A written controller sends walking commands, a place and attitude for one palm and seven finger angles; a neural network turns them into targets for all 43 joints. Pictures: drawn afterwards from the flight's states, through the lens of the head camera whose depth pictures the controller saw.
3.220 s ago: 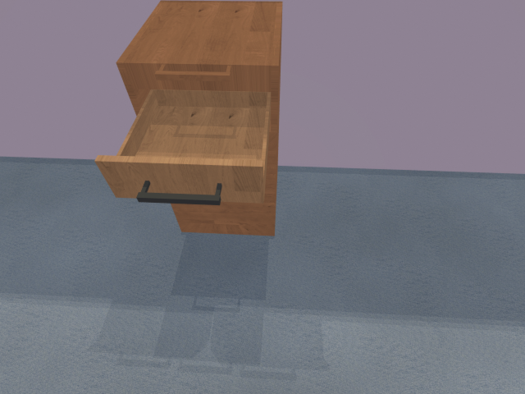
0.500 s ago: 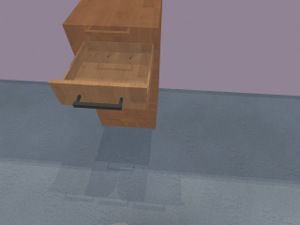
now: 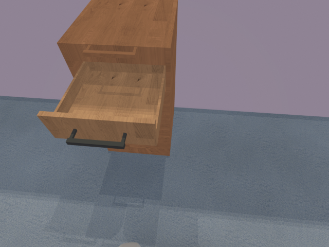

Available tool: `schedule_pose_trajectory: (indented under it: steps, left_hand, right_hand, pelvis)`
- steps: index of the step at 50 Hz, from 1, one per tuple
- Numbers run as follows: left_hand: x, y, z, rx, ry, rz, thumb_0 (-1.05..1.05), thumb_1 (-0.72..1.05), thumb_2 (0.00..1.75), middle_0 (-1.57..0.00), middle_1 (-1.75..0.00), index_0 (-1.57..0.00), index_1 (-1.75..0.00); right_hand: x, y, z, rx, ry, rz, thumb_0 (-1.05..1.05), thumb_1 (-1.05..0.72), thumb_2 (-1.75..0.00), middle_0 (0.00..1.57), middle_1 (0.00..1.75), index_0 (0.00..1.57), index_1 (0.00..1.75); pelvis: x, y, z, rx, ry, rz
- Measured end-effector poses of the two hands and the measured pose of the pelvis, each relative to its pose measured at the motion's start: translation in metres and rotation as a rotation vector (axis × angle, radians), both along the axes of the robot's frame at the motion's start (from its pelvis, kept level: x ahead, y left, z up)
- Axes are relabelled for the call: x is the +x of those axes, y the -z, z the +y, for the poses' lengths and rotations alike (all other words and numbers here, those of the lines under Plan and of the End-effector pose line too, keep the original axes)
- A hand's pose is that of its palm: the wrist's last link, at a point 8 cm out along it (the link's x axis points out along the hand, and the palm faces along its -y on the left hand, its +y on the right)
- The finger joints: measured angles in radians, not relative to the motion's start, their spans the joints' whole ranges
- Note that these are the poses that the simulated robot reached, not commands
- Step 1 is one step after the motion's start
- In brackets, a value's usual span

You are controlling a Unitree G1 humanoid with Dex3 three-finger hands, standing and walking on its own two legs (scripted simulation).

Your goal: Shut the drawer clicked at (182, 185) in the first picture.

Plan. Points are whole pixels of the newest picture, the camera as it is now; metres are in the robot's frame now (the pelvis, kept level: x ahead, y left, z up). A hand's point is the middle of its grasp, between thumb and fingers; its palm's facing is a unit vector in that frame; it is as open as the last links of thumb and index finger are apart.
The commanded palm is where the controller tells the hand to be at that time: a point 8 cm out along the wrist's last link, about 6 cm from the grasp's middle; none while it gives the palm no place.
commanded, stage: take the last steps up to it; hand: left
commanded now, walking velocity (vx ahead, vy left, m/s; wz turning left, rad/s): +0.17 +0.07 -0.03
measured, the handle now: (97, 138) +0.45 +0.25 -0.09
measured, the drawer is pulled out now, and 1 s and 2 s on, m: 0.29 0.29 0.29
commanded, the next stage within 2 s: come to a stop and stand still in 0.06 s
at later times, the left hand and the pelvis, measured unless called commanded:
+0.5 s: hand (108, 238) +0.17 +0.17 -0.16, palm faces +0.04 -0.97 -0.25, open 7.4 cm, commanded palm none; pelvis +0.10 -0.02 +0.00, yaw +0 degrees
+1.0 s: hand (96, 242) +0.15 +0.21 -0.17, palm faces +0.01 -0.96 -0.27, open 7.4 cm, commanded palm none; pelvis +0.08 +0.01 -0.01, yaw -1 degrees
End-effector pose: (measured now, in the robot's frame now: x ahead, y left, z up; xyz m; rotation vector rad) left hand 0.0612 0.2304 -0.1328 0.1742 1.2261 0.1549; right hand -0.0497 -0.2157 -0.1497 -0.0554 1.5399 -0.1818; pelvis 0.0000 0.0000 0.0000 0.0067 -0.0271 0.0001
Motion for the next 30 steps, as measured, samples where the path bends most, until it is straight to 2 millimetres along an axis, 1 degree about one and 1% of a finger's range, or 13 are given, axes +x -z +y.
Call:
schedule_pose_trajectory:
  steps: [4,6,9,12,15,18,20,22,25,28,30]
  left_hand:
    - [0.003,0.003,0.003,-0.013,-0.021,0.058,0.00,0.93,0.90,-0.20,-0.30,-0.20,-0.29]
    - [0.004,0.011,0.006,-0.027,-0.029,0.092,0.00,0.93,0.90,-0.20,-0.30,-0.20,-0.29]
    - [0.012,0.018,0.007,-0.025,-0.022,0.150,0.01,0.92,0.90,-0.20,-0.30,-0.20,-0.29]
    - [0.033,0.014,0.001,-0.018,-0.022,0.152,0.01,0.92,0.90,-0.20,-0.30,-0.20,-0.29]
    - [0.058,0.010,-0.006,0.005,-0.027,0.097,0.01,0.92,0.90,-0.20,-0.30,-0.20,-0.29]
    - [0.076,0.003,-0.012,0.019,-0.021,0.079,0.01,0.92,0.90,-0.20,-0.30,-0.20,-0.29]
    - [0.086,0.000,-0.014,0.028,-0.020,0.070,0.01,0.92,0.90,-0.20,-0.30,-0.20,-0.29]
    - [0.093,-0.001,-0.014,0.034,-0.021,0.064,0.01,0.92,0.90,-0.20,-0.30,-0.20,-0.29]
    - [0.097,-0.002,-0.011,0.034,-0.031,0.066,0.01,0.91,0.90,-0.20,-0.30,-0.20,-0.29]
    - [0.095,0.002,-0.002,0.029,-0.040,0.077,0.01,0.91,0.90,-0.20,-0.30,-0.20,-0.29]
    - [0.094,0.008,0.006,0.028,-0.041,0.083,0.01,0.91,0.90,-0.20,-0.30,-0.20,-0.29]
  right_hand:
    - [0.060,-0.010,-0.007,-0.037,-0.019,-0.110,0.00,-0.91,-0.90,0.20,0.30,0.20,0.30]
    - [0.089,-0.008,-0.009,-0.059,-0.036,-0.175,0.00,-0.91,-0.90,0.20,0.30,0.20,0.30]
    - [0.119,-0.005,-0.009,-0.074,-0.048,-0.225,0.00,-0.91,-0.90,0.20,0.30,0.20,0.30]
    - [0.135,-0.004,-0.009,-0.065,-0.064,-0.216,0.00,-0.91,-0.90,0.20,0.30,0.20,0.30]
    - [0.144,0.004,-0.013,-0.039,-0.070,-0.171,0.00,-0.92,-0.90,0.20,0.30,0.20,0.30]
    - [0.157,0.006,-0.019,-0.022,-0.055,-0.144,0.00,-0.92,-0.90,0.20,0.30,0.20,0.30]
    - [0.166,0.006,-0.024,-0.025,-0.051,-0.139,0.00,-0.92,-0.90,0.20,0.30,0.20,0.30]
    - [0.175,0.003,-0.029,-0.036,-0.053,-0.140,0.00,-0.91,-0.90,0.20,0.30,0.20,0.30]
    - [0.191,-0.004,-0.035,-0.064,-0.063,-0.155,0.00,-0.91,-0.90,0.20,0.30,0.20,0.30]
    - [0.207,-0.010,-0.039,-0.096,-0.078,-0.194,0.00,-0.91,-0.90,0.20,0.30,0.20,0.30]
    - [0.215,-0.010,-0.041,-0.120,-0.093,-0.230,0.00,-0.91,-0.90,0.20,0.30,0.20,0.30]
  pelvis:
    - [0.025,-0.005,0.001,0.006,0.009,0.008]
    - [0.039,0.001,0.005,-0.012,0.020,0.012]
    - [0.055,0.006,0.005,0.005,0.033,0.012]
    - [0.069,0.003,-0.001,0.014,0.021,0.012]
    - [0.083,0.005,-0.010,0.030,0.005,0.008]
    - [0.096,0.002,-0.016,0.020,-0.006,0.012]
    - [0.101,0.000,-0.018,0.016,-0.009,0.018]
    - [0.102,-0.001,-0.019,0.017,-0.009,0.019]
    - [0.102,-0.005,-0.016,0.025,-0.006,0.017]
    - [0.102,-0.005,-0.010,0.025,-0.002,0.013]
    - [0.103,0.001,-0.004,0.003,0.002,0.015]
